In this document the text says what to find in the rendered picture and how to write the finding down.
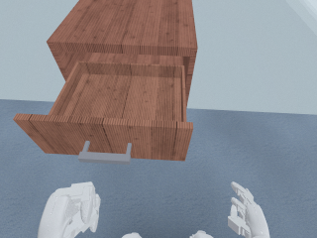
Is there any cabinet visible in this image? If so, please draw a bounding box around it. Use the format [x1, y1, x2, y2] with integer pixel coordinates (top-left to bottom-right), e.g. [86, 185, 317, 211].
[47, 0, 198, 108]

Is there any right robot shin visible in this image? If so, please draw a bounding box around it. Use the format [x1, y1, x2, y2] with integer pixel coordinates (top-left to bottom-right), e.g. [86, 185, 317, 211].
[196, 230, 206, 234]

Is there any robot left hand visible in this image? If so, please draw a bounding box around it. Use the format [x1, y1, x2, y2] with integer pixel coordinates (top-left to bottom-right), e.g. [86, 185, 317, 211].
[37, 181, 101, 238]

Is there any handle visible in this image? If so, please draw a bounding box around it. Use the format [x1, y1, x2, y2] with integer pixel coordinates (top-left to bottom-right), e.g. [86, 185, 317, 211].
[78, 141, 132, 165]

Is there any robot right hand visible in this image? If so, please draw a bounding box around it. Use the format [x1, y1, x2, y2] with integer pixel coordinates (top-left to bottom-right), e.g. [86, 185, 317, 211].
[228, 181, 270, 238]

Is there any drawer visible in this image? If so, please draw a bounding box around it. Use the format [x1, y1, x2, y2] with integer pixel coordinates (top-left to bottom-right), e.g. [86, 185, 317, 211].
[13, 60, 193, 162]

